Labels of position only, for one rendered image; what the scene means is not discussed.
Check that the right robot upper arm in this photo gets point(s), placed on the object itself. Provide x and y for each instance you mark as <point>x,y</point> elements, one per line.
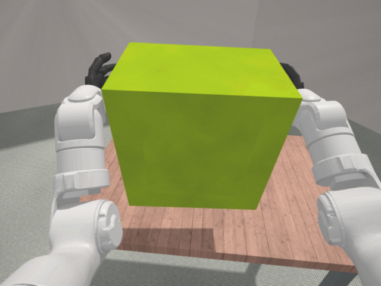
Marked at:
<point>351,219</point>

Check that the right robot hand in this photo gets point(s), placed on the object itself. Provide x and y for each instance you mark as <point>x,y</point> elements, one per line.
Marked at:
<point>293,75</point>

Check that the left robot forearm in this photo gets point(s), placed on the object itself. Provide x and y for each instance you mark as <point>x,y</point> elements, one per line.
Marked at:
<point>79,144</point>

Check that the left robot upper arm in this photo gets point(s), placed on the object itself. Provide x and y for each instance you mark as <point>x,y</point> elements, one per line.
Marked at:
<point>81,236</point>

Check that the left robot hand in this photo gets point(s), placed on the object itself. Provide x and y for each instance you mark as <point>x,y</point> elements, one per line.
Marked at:
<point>97,71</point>

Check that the carton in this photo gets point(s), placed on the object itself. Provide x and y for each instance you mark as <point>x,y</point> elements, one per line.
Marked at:
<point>198,126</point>

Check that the right robot forearm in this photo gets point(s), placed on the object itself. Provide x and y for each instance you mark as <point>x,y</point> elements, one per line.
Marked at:
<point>336,156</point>

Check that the table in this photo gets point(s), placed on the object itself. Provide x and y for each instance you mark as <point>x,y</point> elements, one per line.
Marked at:
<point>282,231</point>

